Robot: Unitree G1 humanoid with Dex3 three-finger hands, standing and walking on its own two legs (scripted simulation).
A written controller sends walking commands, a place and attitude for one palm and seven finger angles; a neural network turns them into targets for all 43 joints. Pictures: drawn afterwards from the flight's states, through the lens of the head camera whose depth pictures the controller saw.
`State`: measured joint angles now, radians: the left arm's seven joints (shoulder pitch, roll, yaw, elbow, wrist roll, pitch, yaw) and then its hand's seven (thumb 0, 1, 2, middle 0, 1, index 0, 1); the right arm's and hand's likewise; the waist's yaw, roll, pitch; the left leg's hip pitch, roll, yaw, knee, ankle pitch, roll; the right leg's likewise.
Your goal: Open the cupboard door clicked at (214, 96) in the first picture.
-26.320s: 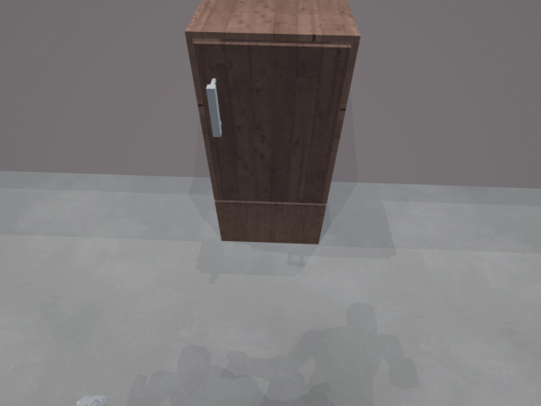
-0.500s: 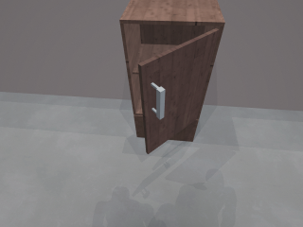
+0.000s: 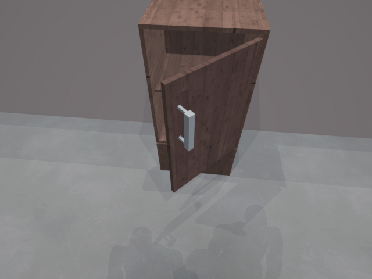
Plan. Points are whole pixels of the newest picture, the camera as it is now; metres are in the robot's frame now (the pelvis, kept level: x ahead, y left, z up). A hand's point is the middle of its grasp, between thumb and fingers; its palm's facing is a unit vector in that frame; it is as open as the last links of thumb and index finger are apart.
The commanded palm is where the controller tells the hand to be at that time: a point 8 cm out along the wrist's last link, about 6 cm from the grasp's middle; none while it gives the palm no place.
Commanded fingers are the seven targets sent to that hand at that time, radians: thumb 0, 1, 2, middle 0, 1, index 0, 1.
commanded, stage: look to check the result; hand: left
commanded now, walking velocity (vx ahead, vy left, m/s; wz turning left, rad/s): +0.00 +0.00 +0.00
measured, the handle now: (185, 128) +0.55 +0.04 -0.04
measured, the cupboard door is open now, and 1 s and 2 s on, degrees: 45 45 45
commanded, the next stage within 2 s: walk to a spot facing it in 0.50 s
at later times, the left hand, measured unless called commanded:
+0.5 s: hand out of the picture +0.00 +0.16 -0.17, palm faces +0.05 -0.98 -0.18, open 7.4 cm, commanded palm none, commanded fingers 0.00 0.90 0.90 -0.20 -0.30 -0.20 -0.30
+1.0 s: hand out of the picture +0.04 +0.18 -0.18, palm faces -0.08 -0.97 -0.24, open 7.4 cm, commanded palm none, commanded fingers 0.00 0.90 0.90 -0.20 -0.30 -0.20 -0.30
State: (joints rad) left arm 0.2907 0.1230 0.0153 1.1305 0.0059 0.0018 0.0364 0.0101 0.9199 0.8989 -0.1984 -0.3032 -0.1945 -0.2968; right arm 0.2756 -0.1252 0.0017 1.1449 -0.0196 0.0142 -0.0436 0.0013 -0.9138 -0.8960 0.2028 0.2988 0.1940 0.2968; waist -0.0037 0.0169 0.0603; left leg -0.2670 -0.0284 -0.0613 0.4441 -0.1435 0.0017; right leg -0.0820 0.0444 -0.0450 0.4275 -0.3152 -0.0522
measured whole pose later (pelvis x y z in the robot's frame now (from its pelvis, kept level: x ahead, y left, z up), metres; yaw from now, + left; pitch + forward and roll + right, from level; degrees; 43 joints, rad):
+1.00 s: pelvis +0.00 -0.01 -0.01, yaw -10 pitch +0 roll +2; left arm 0.25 0.18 0.08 1.02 0.02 0.06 0.00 0.01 0.91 0.90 -0.20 -0.30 -0.19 -0.30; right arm 0.20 -0.18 -0.05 1.02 -0.03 0.03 -0.06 0.00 -0.91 -0.90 0.21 0.30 0.20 0.30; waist 0.03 0.00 0.10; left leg -0.32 0.04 0.10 0.56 -0.24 -0.01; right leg -0.25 0.06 0.05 0.67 -0.42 -0.04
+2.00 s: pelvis +0.03 -0.02 -0.01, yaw -44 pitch +1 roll +0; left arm 0.11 0.29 0.07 0.85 0.02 0.05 -0.04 0.01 0.91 0.90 -0.20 -0.30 -0.19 -0.30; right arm 0.31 -0.26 -0.04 0.91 -0.02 0.03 -0.03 0.00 -0.91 -0.90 0.21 0.30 0.20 0.30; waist -0.02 0.01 0.11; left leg -0.27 0.13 0.13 0.64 -0.36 -0.05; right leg -0.31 -0.03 -0.04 0.59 -0.27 -0.01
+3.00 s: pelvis +0.09 -0.14 -0.01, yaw -80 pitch +0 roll -1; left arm 0.34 0.21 0.08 1.03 0.03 0.02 -0.04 0.01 0.91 0.90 -0.20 -0.30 -0.20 -0.30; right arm 0.15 -0.21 -0.04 0.86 -0.04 -0.07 -0.01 0.00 -0.91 -0.90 0.20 0.30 0.20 0.30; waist 0.04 -0.03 0.06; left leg -0.39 0.07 0.08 0.63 -0.23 0.01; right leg -0.30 0.03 0.05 0.95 -0.49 -0.03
